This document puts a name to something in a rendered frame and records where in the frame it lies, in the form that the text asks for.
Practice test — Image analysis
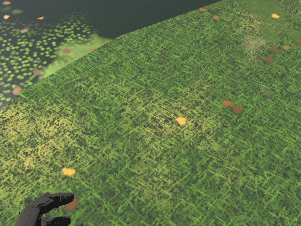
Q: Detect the robot left hand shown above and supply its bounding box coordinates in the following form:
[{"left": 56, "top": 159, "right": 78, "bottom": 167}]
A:
[{"left": 15, "top": 192, "right": 83, "bottom": 226}]

